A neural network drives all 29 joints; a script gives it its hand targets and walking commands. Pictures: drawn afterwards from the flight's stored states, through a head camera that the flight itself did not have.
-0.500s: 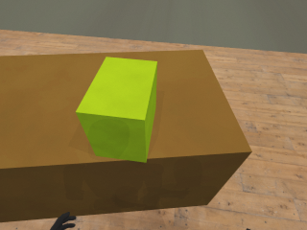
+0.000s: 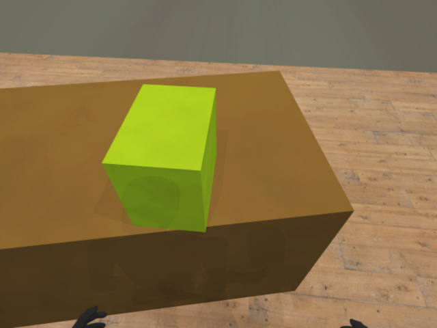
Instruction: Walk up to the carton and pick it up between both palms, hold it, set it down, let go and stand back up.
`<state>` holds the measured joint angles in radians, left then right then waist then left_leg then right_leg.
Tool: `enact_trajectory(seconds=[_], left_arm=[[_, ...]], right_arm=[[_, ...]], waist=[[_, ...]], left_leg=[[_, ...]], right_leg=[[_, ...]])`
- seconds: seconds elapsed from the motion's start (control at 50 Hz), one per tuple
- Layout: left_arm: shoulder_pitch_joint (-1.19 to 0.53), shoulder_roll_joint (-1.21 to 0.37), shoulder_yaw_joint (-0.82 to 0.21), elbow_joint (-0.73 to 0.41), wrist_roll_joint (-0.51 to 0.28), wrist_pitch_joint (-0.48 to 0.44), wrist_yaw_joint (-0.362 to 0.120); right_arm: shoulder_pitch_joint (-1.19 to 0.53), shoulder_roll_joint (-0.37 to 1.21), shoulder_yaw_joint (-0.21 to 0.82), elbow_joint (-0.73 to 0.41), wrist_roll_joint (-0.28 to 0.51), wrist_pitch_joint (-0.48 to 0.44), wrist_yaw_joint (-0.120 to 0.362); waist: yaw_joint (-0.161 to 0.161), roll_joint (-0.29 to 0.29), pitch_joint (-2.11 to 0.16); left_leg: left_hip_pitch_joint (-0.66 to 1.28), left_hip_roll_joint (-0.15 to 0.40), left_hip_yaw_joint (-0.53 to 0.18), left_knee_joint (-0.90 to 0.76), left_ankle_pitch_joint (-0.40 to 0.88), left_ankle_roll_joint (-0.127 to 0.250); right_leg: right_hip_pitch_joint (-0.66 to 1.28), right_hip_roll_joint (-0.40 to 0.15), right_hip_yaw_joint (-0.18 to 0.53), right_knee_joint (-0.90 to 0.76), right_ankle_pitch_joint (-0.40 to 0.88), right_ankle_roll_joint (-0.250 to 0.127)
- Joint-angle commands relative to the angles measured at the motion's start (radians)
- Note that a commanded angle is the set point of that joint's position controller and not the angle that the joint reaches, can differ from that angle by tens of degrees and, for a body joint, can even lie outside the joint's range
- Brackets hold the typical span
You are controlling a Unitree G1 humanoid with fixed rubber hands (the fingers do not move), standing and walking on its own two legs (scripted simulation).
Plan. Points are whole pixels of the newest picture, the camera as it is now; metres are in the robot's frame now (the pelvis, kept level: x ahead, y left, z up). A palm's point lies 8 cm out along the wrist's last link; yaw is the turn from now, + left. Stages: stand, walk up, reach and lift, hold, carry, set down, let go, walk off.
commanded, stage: walk up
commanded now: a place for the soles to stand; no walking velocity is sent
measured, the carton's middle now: (174, 157) +0.48 +0.10 +0.02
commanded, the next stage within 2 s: none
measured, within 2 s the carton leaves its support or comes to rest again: neither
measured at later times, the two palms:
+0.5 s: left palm out of the picture +0.09 +0.38 -0.12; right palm out of the picture +0.04 -0.17 -0.10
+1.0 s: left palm out of the picture +0.13 +0.34 -0.10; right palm out of the picture +0.08 -0.18 -0.08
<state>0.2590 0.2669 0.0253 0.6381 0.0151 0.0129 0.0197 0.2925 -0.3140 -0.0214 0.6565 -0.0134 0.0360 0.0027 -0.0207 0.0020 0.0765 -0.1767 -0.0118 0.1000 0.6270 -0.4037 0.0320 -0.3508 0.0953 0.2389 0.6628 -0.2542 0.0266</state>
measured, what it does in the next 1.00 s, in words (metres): steps on the spot: left foot, then right foot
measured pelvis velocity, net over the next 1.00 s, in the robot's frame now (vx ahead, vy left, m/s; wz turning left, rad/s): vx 0.02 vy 0.09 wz -0.04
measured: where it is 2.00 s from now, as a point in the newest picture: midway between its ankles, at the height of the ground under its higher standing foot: outside the picture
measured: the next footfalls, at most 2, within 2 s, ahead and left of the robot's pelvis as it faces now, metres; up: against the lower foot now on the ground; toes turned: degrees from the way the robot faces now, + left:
left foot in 0.32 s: +0.04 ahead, +0.20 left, +0.00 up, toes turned +2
right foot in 0.70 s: +0.06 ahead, -0.03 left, +0.00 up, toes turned -1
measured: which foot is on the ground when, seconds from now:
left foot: down 0.00-0.10, up 0.12-0.30, down 0.32-1.00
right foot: down 0.00-0.34, up 0.36-0.68, down 0.70-1.00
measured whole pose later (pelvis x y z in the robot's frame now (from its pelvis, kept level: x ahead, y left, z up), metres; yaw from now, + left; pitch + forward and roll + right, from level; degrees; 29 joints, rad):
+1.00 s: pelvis +0.02 +0.09 +0.01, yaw -3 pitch -2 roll +0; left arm 0.23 0.25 0.02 0.76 0.02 0.02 0.00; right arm 0.40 -0.28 -0.01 0.62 -0.01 -0.02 -0.01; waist 0.01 -0.03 0.03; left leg -0.20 0.01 0.07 0.58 -0.34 0.02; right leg -0.24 0.03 0.06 0.59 -0.30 -0.01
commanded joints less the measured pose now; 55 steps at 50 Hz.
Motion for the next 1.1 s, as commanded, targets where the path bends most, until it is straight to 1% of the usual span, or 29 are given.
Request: enact_trajectory(seconds=[0.0, 0.02, 0.04, 0.06, 0.08, 0.1, 0.12, 0.16, 0.24, 0.26, 0.28, 0.3, 0.32, 0.34, 0.36, 0.38, 0.4, 0.42, 0.54, 0.6, 0.64, 0.68, 0.7, 0.72, 0.74, 0.78, 0.84, 0.94, 1.08], left_arm=[[-0.005, 0.145, 0.045, -0.089, 0.000, -0.018, 0.004], [-0.003, 0.145, 0.045, -0.090, 0.000, -0.018, 0.004], [0.127, 0.193, 0.082, -0.070, 0.024, -0.023, 0.027], [0.172, 0.235, 0.092, -0.057, 0.035, -0.026, 0.038], [0.181, 0.261, 0.102, -0.056, 0.049, -0.024, 0.048], [0.171, 0.264, 0.105, -0.065, 0.058, -0.025, 0.059], [0.146, 0.255, 0.106, -0.072, 0.059, -0.028, 0.067], [0.077, 0.227, 0.100, -0.083, 0.060, -0.033, 0.072], [0.003, 0.219, 0.101, -0.085, 0.058, -0.021, 0.051], [-0.032, 0.214, 0.098, -0.089, 0.053, -0.013, 0.042], [-0.087, 0.205, 0.089, -0.094, 0.042, -0.005, 0.031], [-0.097, 0.156, 0.070, -0.096, 0.034, 0.001, 0.025], [-0.021, 0.068, 0.048, -0.097, 0.021, 0.003, 0.020], [0.008, 0.085, 0.048, -0.112, 0.002, 0.006, 0.029], [0.009, 0.143, 0.064, -0.107, 0.005, 0.012, 0.033], [0.012, 0.163, 0.070, -0.075, 0.005, 0.014, 0.030], [0.024, 0.154, 0.065, -0.054, 0.002, 0.014, 0.024], [0.048, 0.141, 0.061, -0.041, 0.010, 0.012, 0.017], [-0.041, 0.104, 0.038, -0.031, 0.029, 0.020, -0.002], [-0.057, 0.099, 0.034, -0.018, 0.027, 0.021, -0.003], [-0.034, 0.091, 0.034, 0.000, 0.012, 0.015, -0.007], [0.003, 0.099, 0.032, 0.021, 0.016, 0.000, -0.009], [-0.002, 0.126, 0.038, 0.024, 0.024, -0.007, -0.006], [-0.036, 0.157, 0.046, 0.025, 0.022, -0.009, -0.007], [-0.061, 0.160, 0.046, 0.032, 0.008, -0.005, -0.011], [-0.080, 0.114, 0.030, 0.030, 0.000, 0.001, -0.018], [-0.050, 0.100, 0.020, 0.035, 0.008, -0.004, -0.018], [-0.052, 0.121, 0.025, 0.043, 0.003, -0.015, -0.021], [-0.029, 0.126, 0.024, 0.044, -0.004, -0.012, -0.023]], right_arm=[[0.022, -0.151, -0.049, -0.073, 0.000, -0.017, -0.005], [0.019, -0.152, -0.048, -0.074, 0.000, -0.016, -0.005], [0.018, -0.188, -0.071, -0.085, -0.050, 0.004, 0.007], [0.029, -0.153, -0.064, -0.096, -0.055, 0.016, 0.014], [0.035, -0.134, -0.060, -0.107, -0.058, 0.028, 0.015], [0.047, -0.137, -0.057, -0.114, -0.063, 0.035, 0.015], [0.059, -0.144, -0.060, -0.113, -0.061, 0.035, 0.017], [0.080, -0.145, -0.064, -0.102, -0.054, 0.027, 0.014], [0.114, -0.126, -0.073, -0.103, -0.029, 0.020, 0.023], [0.150, -0.120, -0.076, -0.093, -0.017, 0.012, 0.026], [0.220, -0.115, -0.084, -0.069, -0.008, 0.002, 0.027], [0.297, -0.133, -0.098, -0.038, -0.006, -0.010, 0.020], [0.327, -0.207, -0.106, -0.028, -0.019, -0.020, 0.012], [0.178, -0.292, -0.111, -0.086, -0.025, -0.019, 0.001], [0.071, -0.280, -0.105, -0.112, -0.031, -0.022, -0.011], [0.040, -0.210, -0.079, -0.102, -0.032, -0.030, -0.013], [0.046, -0.187, -0.067, -0.095, -0.042, -0.036, -0.017], [0.056, -0.187, -0.066, -0.094, -0.045, -0.041, -0.021], [0.193, -0.154, -0.058, -0.056, -0.024, -0.058, -0.027], [0.233, -0.149, -0.060, -0.065, -0.017, -0.058, -0.036], [0.182, -0.162, -0.054, -0.081, -0.012, -0.059, -0.038], [0.123, -0.143, -0.040, -0.102, 0.004, -0.062, -0.028], [0.133, -0.117, -0.033, -0.111, 0.013, -0.066, -0.021], [0.163, -0.089, -0.025, -0.112, 0.020, -0.068, -0.017], [0.187, -0.078, -0.023, -0.099, 0.017, -0.064, -0.019], [0.190, -0.113, -0.037, -0.091, 0.008, -0.061, -0.021], [0.165, -0.134, -0.045, -0.099, 0.005, -0.067, -0.018], [0.164, -0.104, -0.034, -0.104, 0.003, -0.069, -0.019], [0.146, -0.109, -0.036, -0.108, 0.001, -0.063, -0.024]], waist=[[0.000, -0.037, -0.065], [0.002, -0.032, -0.063], [0.028, 0.014, -0.034], [0.045, -0.082, -0.042], [0.057, -0.166, -0.017], [0.061, -0.173, 0.010], [0.055, -0.143, 0.018], [0.029, -0.140, -0.025], [0.018, -0.242, -0.085], [-0.004, -0.261, -0.094], [-0.057, -0.237, -0.106], [-0.108, -0.117, -0.123], [-0.114, 0.141, -0.131], [-0.072, 0.170, -0.067], [-0.028, 0.093, 0.028], [-0.001, 0.025, 0.093], [0.005, 0.012, 0.107], [0.011, 0.049, 0.080], [-0.028, 0.150, 0.049], [-0.021, 0.175, 0.014], [0.017, 0.124, 0.016], [0.064, 0.085, -0.029], [0.058, 0.050, -0.067], [0.035, 0.002, -0.092], [0.022, -0.017, -0.094], [0.020, -0.017, -0.042], [0.032, 0.001, -0.026], [0.020, -0.033, -0.043], [0.020, -0.035, -0.033]], left_leg=[[-0.025, 0.151, -0.132, -0.150, 0.145, 0.055], [-0.036, 0.155, -0.132, -0.152, 0.143, 0.057], [-0.145, 0.116, -0.090, 0.000, 0.054, 0.063], [-0.226, 0.039, -0.065, 0.128, -0.029, 0.014], [-0.308, -0.010, -0.103, 0.223, -0.215, -0.016], [-0.365, 0.024, -0.171, 0.334, -0.238, -0.019], [-0.388, 0.038, -0.198, 0.395, -0.219, -0.023], [-0.384, 0.065, -0.223, 0.422, -0.153, -0.036], [-0.239, 0.071, -0.161, 0.252, -0.130, -0.050], [-0.134, 0.059, -0.131, 0.152, -0.094, -0.037], [0.041, 0.035, -0.076, 0.006, 0.032, -0.021], [0.191, 0.008, -0.062, -0.085, 0.114, -0.022], [0.203, 0.167, -0.334, -0.223, -0.069, 0.022], [-0.050, 0.416, -0.685, -0.359, -0.346, 0.146], [-0.238, 0.468, -0.779, -0.424, -0.366, 0.214], [-0.228, 0.408, -0.673, -0.385, -0.258, 0.186], [-0.201, 0.359, -0.558, -0.322, -0.117, 0.155], [-0.161, 0.345, -0.517, -0.300, -0.045, 0.135], [0.046, 0.282, -0.445, -0.260, 0.283, 0.074], [0.066, 0.271, -0.436, -0.240, 0.402, 0.050], [-0.028, 0.290, -0.399, -0.238, 0.380, 0.077], [-0.165, 0.231, -0.287, -0.187, 0.374, 0.043], [-0.238, 0.187, -0.227, -0.156, 0.345, 0.013], [-0.243, 0.131, -0.172, -0.147, 0.254, -0.012], [-0.149, 0.108, -0.152, -0.159, 0.145, -0.014], [-0.122, 0.139, -0.212, -0.221, 0.050, 0.012], [-0.144, 0.164, -0.223, -0.242, 0.061, 0.047], [-0.090, 0.127, -0.145, -0.167, 0.200, 0.031], [-0.045, 0.125, -0.130, -0.138, 0.228, 0.033]], right_leg=[[0.019, -0.076, 0.064, -0.075, 0.150, -0.064], [0.025, -0.074, 0.058, -0.067, 0.155, -0.064], [0.102, -0.127, 0.146, -0.088, -0.072, -0.110], [0.145, -0.220, 0.352, -0.229, -0.201, -0.168], [0.159, -0.308, 0.563, -0.326, -0.265, -0.238], [0.138, -0.369, 0.682, -0.342, -0.258, -0.292], [0.129, -0.377, 0.675, -0.339, -0.220, -0.307], [0.142, -0.343, 0.554, -0.295, -0.141, -0.285], [0.062, -0.253, 0.337, -0.252, -0.177, -0.214], [-0.016, -0.217, 0.264, -0.228, -0.191, -0.181], [-0.133, -0.164, 0.160, -0.169, -0.215, -0.130], [-0.241, -0.088, 0.060, -0.022, -0.286, -0.085], [-0.322, 0.045, -0.070, 0.248, -0.360, -0.026], [-0.307, 0.014, -0.080, 0.349, -0.413, 0.008], [-0.218, -0.043, -0.017, 0.439, -0.357, -0.006], [-0.230, -0.058, -0.012, 0.445, -0.304, -0.004], [-0.225, -0.066, -0.019, 0.424, -0.270, -0.001], [-0.207, -0.080, -0.038, 0.397, -0.246, -0.004], [-0.185, -0.123, -0.174, 0.143, -0.232, 0.007], [-0.120, -0.117, -0.206, 0.046, -0.195, -0.013], [-0.003, -0.120, -0.144, -0.049, -0.104, -0.022], [0.213, -0.133, -0.124, -0.200, 0.130, -0.053], [0.316, -0.168, -0.052, -0.189, 0.234, -0.078], [0.327, -0.204, 0.011, -0.169, 0.243, -0.108], [0.220, -0.207, 0.006, -0.159, 0.128, -0.130], [0.130, -0.154, -0.051, -0.149, 0.021, -0.105], [0.145, -0.141, -0.059, -0.144, 0.105, -0.081], [0.134, -0.159, -0.025, -0.174, 0.195, -0.092], [0.084, -0.152, -0.016, -0.182, 0.193, -0.095]])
